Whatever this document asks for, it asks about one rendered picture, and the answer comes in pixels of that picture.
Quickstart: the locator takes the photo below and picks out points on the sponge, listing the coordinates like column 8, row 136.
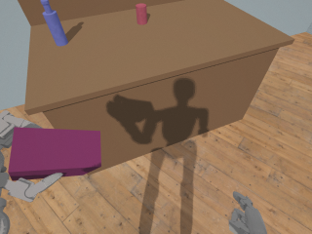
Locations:
column 38, row 152

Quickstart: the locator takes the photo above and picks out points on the left robot forearm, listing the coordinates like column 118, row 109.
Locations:
column 4, row 219

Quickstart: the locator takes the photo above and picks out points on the right robot hand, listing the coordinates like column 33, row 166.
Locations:
column 249, row 222

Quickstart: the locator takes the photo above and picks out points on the table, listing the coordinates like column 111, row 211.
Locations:
column 193, row 68

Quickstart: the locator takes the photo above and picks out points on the left robot hand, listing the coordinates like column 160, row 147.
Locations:
column 23, row 189

